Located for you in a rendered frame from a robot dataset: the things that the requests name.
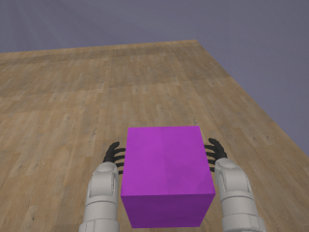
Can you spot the left robot hand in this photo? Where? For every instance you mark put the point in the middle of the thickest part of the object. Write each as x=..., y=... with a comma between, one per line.
x=111, y=152

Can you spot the right robot forearm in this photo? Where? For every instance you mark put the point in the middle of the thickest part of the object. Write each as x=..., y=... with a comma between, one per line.
x=239, y=209

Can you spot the right robot hand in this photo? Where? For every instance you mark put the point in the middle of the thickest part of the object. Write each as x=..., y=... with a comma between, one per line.
x=218, y=152

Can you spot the left robot forearm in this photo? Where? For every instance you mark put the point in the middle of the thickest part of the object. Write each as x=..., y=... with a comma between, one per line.
x=102, y=200

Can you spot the carton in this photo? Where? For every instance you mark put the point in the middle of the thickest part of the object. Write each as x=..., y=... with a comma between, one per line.
x=167, y=180

